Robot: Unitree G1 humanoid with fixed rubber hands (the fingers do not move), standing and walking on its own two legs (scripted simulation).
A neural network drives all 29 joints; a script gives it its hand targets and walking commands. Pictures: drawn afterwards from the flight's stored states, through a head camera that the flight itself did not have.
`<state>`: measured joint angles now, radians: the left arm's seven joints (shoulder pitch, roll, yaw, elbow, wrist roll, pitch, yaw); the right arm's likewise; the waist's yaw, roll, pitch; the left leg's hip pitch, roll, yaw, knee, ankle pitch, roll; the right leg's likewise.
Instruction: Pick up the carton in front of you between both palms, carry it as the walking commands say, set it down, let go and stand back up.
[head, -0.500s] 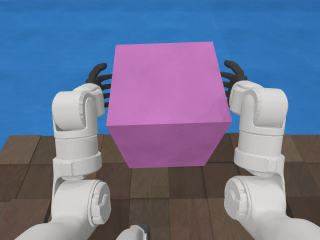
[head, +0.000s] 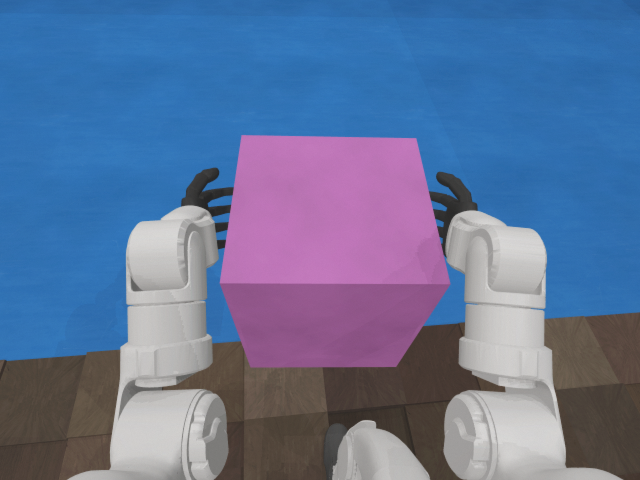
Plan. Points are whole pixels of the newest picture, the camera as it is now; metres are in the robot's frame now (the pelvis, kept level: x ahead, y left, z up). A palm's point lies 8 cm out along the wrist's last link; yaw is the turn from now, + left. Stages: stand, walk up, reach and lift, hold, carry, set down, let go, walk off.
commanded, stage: carry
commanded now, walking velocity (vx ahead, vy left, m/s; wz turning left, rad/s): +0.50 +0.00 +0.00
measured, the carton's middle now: (326, 262) +0.37 -0.02 +0.04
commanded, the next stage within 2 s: none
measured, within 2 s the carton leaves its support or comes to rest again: neither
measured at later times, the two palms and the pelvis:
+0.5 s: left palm out of the picture +0.70 +0.21 +0.21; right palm (368, 6) +0.70 -0.09 +0.21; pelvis +0.34 +0.05 +0.03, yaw +0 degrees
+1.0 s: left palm out of the picture +1.02 +0.16 +0.09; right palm out of the picture +1.03 -0.14 +0.08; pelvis +0.66 +0.00 -0.04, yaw +1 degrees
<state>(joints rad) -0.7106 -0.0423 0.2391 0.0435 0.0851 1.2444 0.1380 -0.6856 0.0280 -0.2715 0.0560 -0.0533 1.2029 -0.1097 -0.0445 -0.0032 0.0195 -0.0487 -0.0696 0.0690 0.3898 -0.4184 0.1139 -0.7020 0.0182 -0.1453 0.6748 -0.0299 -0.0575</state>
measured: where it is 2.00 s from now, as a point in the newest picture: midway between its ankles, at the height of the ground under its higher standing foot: (306, 192)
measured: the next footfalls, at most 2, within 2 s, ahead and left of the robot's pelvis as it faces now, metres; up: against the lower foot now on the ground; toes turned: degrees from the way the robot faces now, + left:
right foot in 0.02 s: +0.22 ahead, -0.07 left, +0.03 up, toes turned -5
left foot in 0.38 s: +0.42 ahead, +0.13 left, +0.03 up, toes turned +5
